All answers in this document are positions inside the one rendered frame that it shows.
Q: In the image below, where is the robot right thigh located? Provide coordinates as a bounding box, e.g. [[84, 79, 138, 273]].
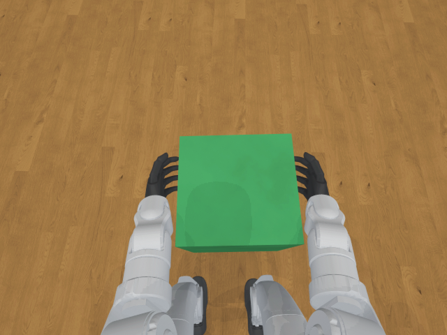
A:
[[250, 281, 307, 335]]

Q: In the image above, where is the right robot hand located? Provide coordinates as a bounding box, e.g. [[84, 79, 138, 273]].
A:
[[294, 152, 329, 201]]

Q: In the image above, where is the left robot upper arm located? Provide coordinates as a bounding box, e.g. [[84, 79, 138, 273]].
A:
[[101, 311, 177, 335]]

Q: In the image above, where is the robot left forearm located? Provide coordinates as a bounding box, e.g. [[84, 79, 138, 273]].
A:
[[101, 195, 173, 334]]

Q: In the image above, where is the left robot hand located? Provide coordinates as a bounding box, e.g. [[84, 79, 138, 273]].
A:
[[145, 153, 179, 198]]

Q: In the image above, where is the left robot shin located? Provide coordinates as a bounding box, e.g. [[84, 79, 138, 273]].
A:
[[178, 276, 203, 324]]

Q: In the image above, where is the carton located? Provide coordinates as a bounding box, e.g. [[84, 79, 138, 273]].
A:
[[175, 133, 304, 253]]

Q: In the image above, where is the right robot upper arm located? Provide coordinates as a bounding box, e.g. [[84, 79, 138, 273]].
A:
[[305, 307, 386, 335]]

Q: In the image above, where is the robot right forearm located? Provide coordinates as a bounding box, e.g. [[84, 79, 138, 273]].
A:
[[304, 195, 383, 329]]

